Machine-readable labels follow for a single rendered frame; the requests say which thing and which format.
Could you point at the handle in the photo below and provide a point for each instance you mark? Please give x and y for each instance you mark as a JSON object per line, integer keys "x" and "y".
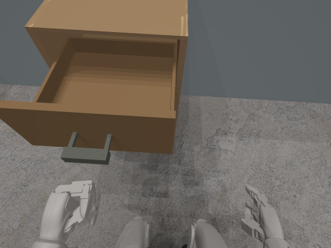
{"x": 86, "y": 155}

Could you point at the drawer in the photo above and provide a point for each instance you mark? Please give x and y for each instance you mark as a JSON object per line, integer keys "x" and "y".
{"x": 101, "y": 86}

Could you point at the right robot thigh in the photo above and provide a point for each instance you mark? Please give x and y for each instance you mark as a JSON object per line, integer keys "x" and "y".
{"x": 203, "y": 235}

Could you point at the robot left hand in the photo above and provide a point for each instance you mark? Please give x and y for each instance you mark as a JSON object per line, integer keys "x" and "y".
{"x": 79, "y": 199}

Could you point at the robot right hand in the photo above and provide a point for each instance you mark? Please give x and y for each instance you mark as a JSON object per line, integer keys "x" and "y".
{"x": 266, "y": 223}

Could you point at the cabinet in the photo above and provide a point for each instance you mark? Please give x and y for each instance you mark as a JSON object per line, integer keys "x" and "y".
{"x": 147, "y": 20}

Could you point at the robot right forearm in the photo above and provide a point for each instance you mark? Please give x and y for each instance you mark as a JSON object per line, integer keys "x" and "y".
{"x": 275, "y": 243}

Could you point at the left robot thigh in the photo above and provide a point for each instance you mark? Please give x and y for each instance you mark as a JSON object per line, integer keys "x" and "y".
{"x": 135, "y": 234}

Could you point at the robot thigh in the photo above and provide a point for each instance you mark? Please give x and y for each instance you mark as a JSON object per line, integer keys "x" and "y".
{"x": 203, "y": 235}
{"x": 135, "y": 234}

